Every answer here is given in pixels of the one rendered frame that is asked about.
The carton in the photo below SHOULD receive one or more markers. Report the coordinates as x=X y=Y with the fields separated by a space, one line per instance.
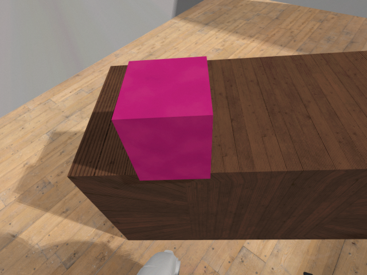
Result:
x=164 y=118

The left robot thigh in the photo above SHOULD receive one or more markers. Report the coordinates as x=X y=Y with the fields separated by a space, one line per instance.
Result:
x=161 y=263

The pedestal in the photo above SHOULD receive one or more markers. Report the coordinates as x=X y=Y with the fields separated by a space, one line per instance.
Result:
x=289 y=156

